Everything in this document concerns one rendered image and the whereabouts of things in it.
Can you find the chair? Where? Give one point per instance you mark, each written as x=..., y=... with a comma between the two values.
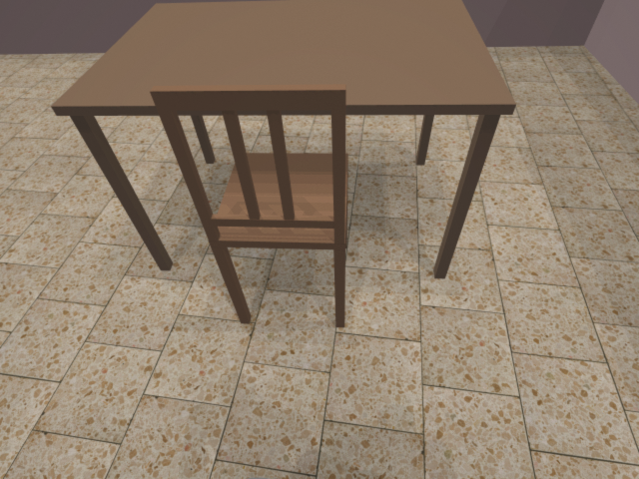
x=272, y=200

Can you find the table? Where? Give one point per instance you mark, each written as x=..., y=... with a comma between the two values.
x=396, y=57

